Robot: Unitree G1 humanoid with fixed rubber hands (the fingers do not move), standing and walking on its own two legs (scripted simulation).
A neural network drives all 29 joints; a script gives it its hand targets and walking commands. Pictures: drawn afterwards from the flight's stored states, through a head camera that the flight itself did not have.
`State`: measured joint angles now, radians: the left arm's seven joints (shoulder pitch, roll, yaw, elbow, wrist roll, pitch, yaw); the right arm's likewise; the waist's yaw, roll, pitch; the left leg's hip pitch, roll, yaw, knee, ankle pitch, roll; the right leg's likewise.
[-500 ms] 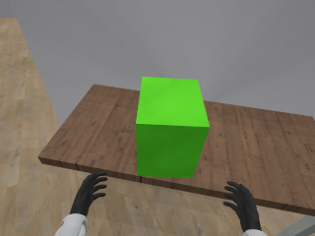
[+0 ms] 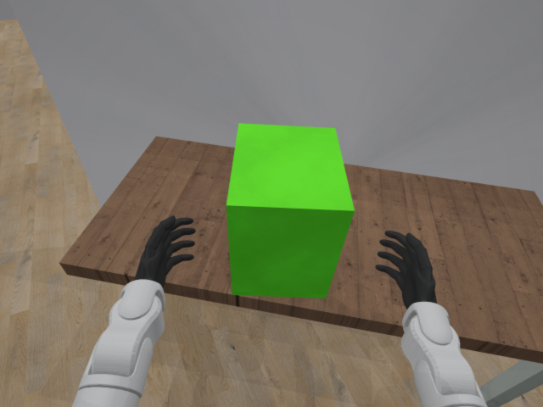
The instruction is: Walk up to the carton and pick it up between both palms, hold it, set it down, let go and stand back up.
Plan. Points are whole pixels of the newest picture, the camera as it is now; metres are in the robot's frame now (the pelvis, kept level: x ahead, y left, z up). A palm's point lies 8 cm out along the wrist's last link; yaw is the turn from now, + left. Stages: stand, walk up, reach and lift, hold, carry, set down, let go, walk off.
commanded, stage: reach and lift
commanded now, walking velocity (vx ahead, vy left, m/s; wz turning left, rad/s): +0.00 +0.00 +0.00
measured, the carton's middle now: (283, 212) +0.48 +0.01 +0.02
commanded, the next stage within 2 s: none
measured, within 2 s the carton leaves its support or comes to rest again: neither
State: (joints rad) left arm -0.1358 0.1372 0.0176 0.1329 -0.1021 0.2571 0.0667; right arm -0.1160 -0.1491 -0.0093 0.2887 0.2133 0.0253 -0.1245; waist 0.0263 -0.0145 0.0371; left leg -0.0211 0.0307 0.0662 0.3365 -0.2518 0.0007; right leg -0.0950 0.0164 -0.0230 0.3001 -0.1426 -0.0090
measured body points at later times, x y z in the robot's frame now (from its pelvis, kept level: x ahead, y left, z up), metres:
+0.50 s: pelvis +0.00 +0.00 +0.00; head +0.01 +0.01 +0.45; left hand +0.39 +0.19 +0.13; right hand +0.39 -0.18 +0.11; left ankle -0.04 +0.11 -0.75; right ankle +0.02 -0.12 -0.75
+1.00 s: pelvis +0.00 +0.00 +0.00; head +0.01 +0.01 +0.45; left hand +0.45 +0.19 +0.19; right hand +0.45 -0.18 +0.18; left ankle -0.04 +0.11 -0.75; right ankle +0.02 -0.12 -0.75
